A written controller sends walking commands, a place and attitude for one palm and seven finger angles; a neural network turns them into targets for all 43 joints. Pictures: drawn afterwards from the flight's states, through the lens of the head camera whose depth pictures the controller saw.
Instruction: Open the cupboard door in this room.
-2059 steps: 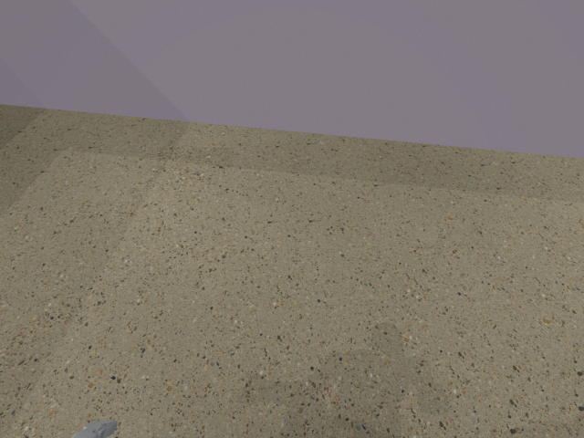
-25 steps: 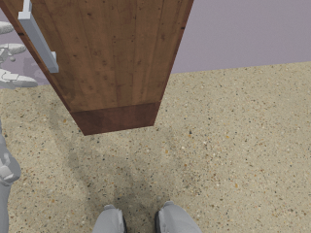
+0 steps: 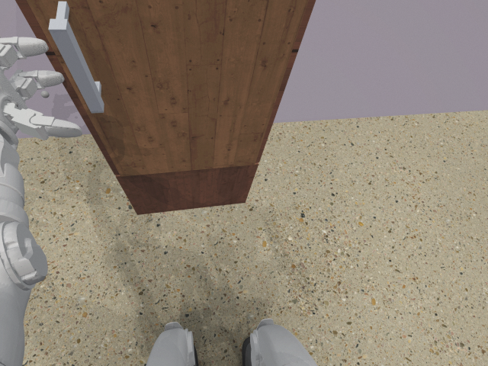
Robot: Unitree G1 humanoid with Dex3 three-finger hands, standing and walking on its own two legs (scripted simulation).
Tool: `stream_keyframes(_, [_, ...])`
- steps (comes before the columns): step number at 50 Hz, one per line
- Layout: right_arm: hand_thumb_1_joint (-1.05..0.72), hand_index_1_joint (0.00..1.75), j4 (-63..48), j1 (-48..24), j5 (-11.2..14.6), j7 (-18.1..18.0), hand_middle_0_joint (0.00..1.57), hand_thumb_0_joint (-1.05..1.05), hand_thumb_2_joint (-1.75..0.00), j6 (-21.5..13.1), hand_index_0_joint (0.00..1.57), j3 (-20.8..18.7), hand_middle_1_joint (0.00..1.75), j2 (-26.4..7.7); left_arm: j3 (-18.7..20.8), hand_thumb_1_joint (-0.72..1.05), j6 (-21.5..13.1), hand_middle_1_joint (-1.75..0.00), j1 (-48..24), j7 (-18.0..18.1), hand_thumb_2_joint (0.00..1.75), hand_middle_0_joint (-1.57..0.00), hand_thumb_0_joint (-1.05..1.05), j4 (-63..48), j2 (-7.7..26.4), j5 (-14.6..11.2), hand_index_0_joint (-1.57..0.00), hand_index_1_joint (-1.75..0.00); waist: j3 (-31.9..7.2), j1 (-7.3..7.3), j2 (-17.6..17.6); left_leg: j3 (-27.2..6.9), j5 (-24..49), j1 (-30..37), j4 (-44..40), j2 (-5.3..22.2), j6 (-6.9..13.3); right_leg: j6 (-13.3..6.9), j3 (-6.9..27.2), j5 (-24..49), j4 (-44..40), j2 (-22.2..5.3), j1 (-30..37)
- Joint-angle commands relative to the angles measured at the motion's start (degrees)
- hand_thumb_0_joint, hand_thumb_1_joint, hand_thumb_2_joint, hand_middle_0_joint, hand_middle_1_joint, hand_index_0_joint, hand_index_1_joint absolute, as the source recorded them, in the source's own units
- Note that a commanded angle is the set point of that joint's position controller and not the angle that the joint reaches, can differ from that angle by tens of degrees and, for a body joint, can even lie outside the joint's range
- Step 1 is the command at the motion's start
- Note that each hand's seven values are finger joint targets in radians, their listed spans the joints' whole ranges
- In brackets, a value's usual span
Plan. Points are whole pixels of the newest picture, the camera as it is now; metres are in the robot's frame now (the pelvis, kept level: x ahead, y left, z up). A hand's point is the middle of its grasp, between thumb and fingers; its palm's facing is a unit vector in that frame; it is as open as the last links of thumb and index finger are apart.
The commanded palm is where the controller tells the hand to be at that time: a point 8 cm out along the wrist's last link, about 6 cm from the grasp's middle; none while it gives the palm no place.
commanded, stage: move the hooked fingers beside the handle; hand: left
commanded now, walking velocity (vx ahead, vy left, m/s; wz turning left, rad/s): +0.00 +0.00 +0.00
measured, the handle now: (81, 63) +0.57 +0.21 +0.09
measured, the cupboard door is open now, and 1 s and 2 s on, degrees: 0 0 0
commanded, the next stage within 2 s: slide the fingers in behind the handle in 0.06 s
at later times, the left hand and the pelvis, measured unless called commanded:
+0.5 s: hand (60, 92) +0.52 +0.23 +0.08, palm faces +0.05 -1.00 +0.01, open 14.0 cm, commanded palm +0.50 +0.27 +0.08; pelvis +0.00 +0.00 +0.00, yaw +0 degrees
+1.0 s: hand (82, 91) +0.52 +0.21 +0.08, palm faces +0.08 -1.00 +0.00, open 13.9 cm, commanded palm +0.50 +0.24 +0.08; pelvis +0.00 +0.00 +0.00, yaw +1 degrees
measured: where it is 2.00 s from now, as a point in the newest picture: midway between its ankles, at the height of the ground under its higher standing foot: outside the picture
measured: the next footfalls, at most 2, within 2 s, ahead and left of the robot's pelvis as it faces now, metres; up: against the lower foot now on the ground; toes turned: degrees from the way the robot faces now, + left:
none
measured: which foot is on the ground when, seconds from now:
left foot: down 0.00-1.00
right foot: down 0.00-1.00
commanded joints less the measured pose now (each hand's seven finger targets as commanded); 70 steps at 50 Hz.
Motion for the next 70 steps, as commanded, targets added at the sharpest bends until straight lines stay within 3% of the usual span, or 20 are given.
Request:
stream_keyframes(1, [-0.90, 0.30, -1.81, 11.57, -0.10, -0.81, 0.20, 0.00, -0.90, -0.46, 0.20, -4.26, 0.30, -11.60, 2.27, -0.50, -5.37, -1.20, -25.17, -0.46, 0.30, -0.30, 0.00, -14.78, 18.82, -1.26, -0.30, -1.20, -29.04, 0.22, 11.07, -4.76, 25.54, 27.41, -5.14, -1.04, -0.50, -0.94, 1.67, 18.33, -4.73, 1.48, 6.36])
stream_keyframes(5, [-0.90, 0.30, -1.04, 11.88, 0.25, -0.76, 0.20, 0.00, -0.90, -0.45, 0.20, -4.34, 0.30, -11.49, 0.90, -0.50, -4.56, -1.20, -23.18, -2.09, 0.30, -0.30, 0.00, -12.30, 16.16, -2.42, -0.30, -1.20, -27.34, -0.13, 9.39, -4.53, 24.72, 26.47, -5.37, -0.98, -0.38, -0.65, 1.53, 18.18, -5.49, 1.65, 6.31])
stream_keyframes(10, [-0.90, 0.30, -1.08, 12.28, 0.37, -1.20, 0.20, 0.00, -0.90, -0.48, 0.20, -4.19, 0.30, -11.78, 2.16, -0.50, -3.09, -1.20, -22.73, -2.50, 0.30, -0.30, 0.00, -11.55, 18.87, -2.33, -0.30, -1.20, -26.26, 0.10, 7.87, -3.80, 21.05, 22.10, -5.64, -1.30, 0.21, -0.47, 2.25, 17.14, -6.11, 1.36, 8.24])
stream_keyframes(13, [-0.90, 0.30, -0.54, 12.72, 0.04, -1.09, 0.20, 0.00, -0.90, -0.75, 0.20, -4.34, 0.30, -11.62, 2.30, -0.50, -4.39, -1.20, -24.38, -2.09, 0.30, -0.30, 0.00, -13.56, 18.52, -2.47, -0.30, -1.20, -28.32, 0.20, 9.71, -4.37, 23.09, 24.77, -5.17, -1.10, -0.13, -0.71, 1.95, 17.47, -5.43, 1.49, 6.94])
stream_keyframes(15, [-0.90, 0.30, -0.35, 12.50, 0.13, -0.86, 0.20, 0.00, -0.90, -0.87, 0.20, -4.36, 0.30, -11.25, -0.19, -0.50, -4.35, -1.20, -24.37, -1.90, 0.30, -0.30, 0.00, -13.18, 14.89, -2.61, -0.30, -1.20, -27.06, -0.31, 10.52, -4.26, 22.56, 25.17, -5.23, -1.13, -0.19, -0.64, 1.84, 16.74, -5.72, 1.50, 5.53])
stream_keyframes(17, [-0.90, 0.30, 0.09, 12.75, -0.03, -0.84, 0.20, 0.00, -0.90, -0.84, 0.20, -4.54, 0.30, -11.51, 0.44, -0.50, -4.47, -1.20, -25.20, -1.27, 0.30, -0.30, 0.00, -13.29, 15.42, -2.49, -0.30, -1.20, -27.19, -0.35, 11.84, -4.81, 23.04, 26.89, -5.37, -0.91, -0.48, -0.85, 1.42, 15.86, -5.55, 1.52, 3.84])
stream_keyframes(19, [-0.90, 0.30, -0.09, 12.89, -0.02, -0.79, 0.20, 0.00, -0.90, -0.78, 0.20, -4.47, 0.30, -11.55, 0.56, -0.50, -3.82, -1.20, -24.40, -0.49, 0.30, -0.30, 0.00, -12.26, 15.49, -2.12, -0.30, -1.20, -26.39, -0.35, 9.88, -4.83, 22.28, 25.67, -5.61, -0.99, -0.30, -0.75, 1.41, 15.46, -5.71, 1.43, 4.37])
stream_keyframes(22, [-0.90, 0.30, -0.07, 13.00, -0.36, -0.49, 0.20, 0.00, -0.90, -0.84, 0.20, -4.63, 0.30, -11.36, 0.34, -0.50, -4.36, -1.20, -25.85, 0.86, 0.30, -0.30, 0.00, -15.20, 14.70, -1.71, -0.30, -1.20, -28.88, 0.07, 12.44, -5.12, 24.96, 28.71, -5.50, -0.88, -0.63, -0.92, 1.19, 16.53, -5.22, 1.42, 3.83])
stream_keyframes(30, [-0.90, 0.30, -0.81, 12.69, -0.31, 0.08, 0.20, 0.00, -0.90, -0.67, 0.20, -4.56, 0.30, -11.08, 1.05, -0.50, -4.26, -1.20, -23.97, 3.64, 0.30, -0.30, 0.00, -13.41, 14.44, -0.77, -0.30, -1.20, -26.55, 0.06, 8.32, -4.10, 22.96, 24.23, -5.68, -1.27, -0.19, -0.58, 1.61, 17.65, -5.47, 1.49, 7.07])
stream_keyframes(36, [-0.90, 0.30, -0.25, 12.79, -0.43, 0.31, 0.20, 0.00, -0.90, -1.04, 0.20, -4.69, 0.30, -10.72, -2.82, -0.50, -4.97, -1.20, -26.47, 3.71, 0.30, -0.30, 0.00, -13.89, 8.62, -1.22, -0.30, -1.20, -25.98, -1.36, 9.54, -4.80, 23.80, 27.14, -5.49, -1.10, -0.35, -0.84, 1.22, 16.80, -5.38, 1.53, 3.59])
stream_keyframes(38, [-0.90, 0.30, -0.05, 12.97, -0.52, 0.26, 0.20, 0.00, -0.90, -1.00, 0.20, -4.99, 0.30, -10.90, -1.90, -0.50, -5.22, -1.20, -25.96, 3.73, 0.30, -0.30, 0.00, -14.60, 9.54, -1.30, -0.30, -1.20, -28.73, -0.63, 10.29, -5.10, 25.62, 28.71, -5.33, -0.96, -0.74, -0.87, 1.15, 17.67, -4.94, 1.43, 3.92])
stream_keyframes(42, [-0.90, 0.30, 0.67, 12.74, -0.64, 0.69, 0.20, 0.00, -0.90, -1.20, 0.20, -5.15, 0.30, -10.28, -4.84, -0.50, -5.38, -1.20, -26.87, 4.39, 0.30, -0.30, 0.00, -14.99, 4.54, -1.63, -0.30, -1.20, -28.15, -1.24, 10.95, -5.41, 26.73, 30.19, -5.01, -0.85, -0.91, -0.90, 0.84, 17.56, -4.95, 1.47, 1.89])
stream_keyframes(45, [-0.90, 0.30, 0.71, 12.68, -0.72, 0.79, 0.20, 0.00, -0.90, -1.22, 0.20, -5.14, 0.30, -10.39, -4.58, -0.50, -4.98, -1.20, -28.23, 5.94, 0.30, -0.30, 0.00, -14.62, 4.81, -1.16, -0.30, -1.20, -26.64, -1.37, 9.89, -5.62, 24.00, 28.60, -5.59, -0.97, -0.86, -0.86, 0.77, 15.70, -5.09, 1.31, 1.90])
stream_keyframes(47, [-0.90, 0.30, 0.51, 13.03, -1.09, 1.04, 0.20, 0.00, -0.90, -1.39, 0.20, -5.32, 0.30, -10.27, -3.73, -0.50, -6.12, -1.20, -28.69, 7.29, 0.30, -0.30, 0.00, -17.62, 5.51, -0.44, -0.30, -1.20, -30.90, -0.38, 11.42, -5.94, 27.97, 31.33, -5.10, -1.01, -1.13, -1.03, 0.75, 17.74, -4.21, 1.25, 2.69])
stream_keyframes(49, [-0.90, 0.30, 0.89, 12.82, -1.14, 1.52, 0.20, 0.00, -0.90, -1.41, 0.20, -5.43, 0.30, -9.72, -5.99, -0.50, -6.20, -1.20, -27.27, 7.95, 0.30, -0.30, 0.00, -16.81, 2.05, 0.13, -0.30, -1.20, -29.55, -0.66, 11.41, -5.70, 28.33, 31.67, -4.87, -0.96, -1.19, -0.97, 0.61, 17.94, -4.56, 1.36, 2.04])
stream_keyframes(59, [-0.90, 0.30, -0.39, 12.07, -0.95, 1.53, 0.20, 0.00, -0.90, -1.34, 0.20, -5.01, 0.30, -9.51, -1.75, -0.50, -6.56, -1.20, -24.91, 10.38, 0.30, -0.30, 0.00, -15.29, 6.65, 0.83, -0.30, -1.20, -28.07, 0.63, 7.49, -3.66, 24.11, 24.37, -5.30, -1.96, -0.36, -0.73, 1.81, 20.25, -4.59, 1.16, 8.77])
stream_keyframes(61, [-0.90, 0.30, -0.58, 12.06, -1.03, 1.74, 0.20, 0.00, -0.90, -1.51, 0.20, -5.31, 0.30, -9.28, -3.64, -0.50, -7.59, -1.20, -25.93, 10.35, 0.30, -0.30, 0.00, -17.57, 3.98, 0.82, -0.30, -1.20, -29.20, 0.14, 8.54, -3.89, 25.81, 26.55, -5.14, -1.96, -0.38, -0.88, 1.74, 21.27, -4.37, 1.28, 8.26])
stream_keyframes(63, [-0.90, 0.30, -0.54, 11.87, -0.88, 1.89, 0.20, 0.00, -0.90, -1.48, 0.20, -5.48, 0.30, -9.36, -2.66, -0.50, -7.91, -1.20, -23.72, 10.02, 0.30, -0.30, 0.00, -17.62, 4.15, -0.05, -0.30, -1.20, -30.36, 1.08, 8.12, -3.54, 26.11, 26.78, -5.16, -1.98, -0.57, -0.83, 1.85, 22.00, -4.60, 1.31, 9.55])
stream_keyframes(66, [-0.90, 0.30, -0.29, 11.81, -0.54, 1.77, 0.20, 0.00, -0.90, -1.44, 0.20, -5.48, 0.30, -9.13, -5.37, -0.50, -6.95, -1.20, -23.40, 9.41, 0.30, -0.30, 0.00, -15.02, 0.37, -0.63, -0.30, -1.20, -26.86, -0.19, 5.99, -3.08, 23.43, 24.37, -5.61, -2.21, -0.16, -0.65, 2.07, 21.36, -5.37, 1.27, 9.48])
stream_keyframes(70, [-0.90, 0.30, 0.00, 11.79, -0.48, 1.56, 0.20, 0.00, -0.90, -1.59, 0.20, -5.42, 0.30, -9.44, -4.63, -0.50, -6.31, -1.20, -23.77, 9.72, 0.30, -0.30, 0.00, -14.14, 1.97, -0.52, -0.30, -1.20, -25.60, -0.18, 4.74, -2.89, 19.95, 22.01, -5.95, -2.32, 0.01, -0.50, 2.39, 19.04, -5.96, 1.07, 9.63])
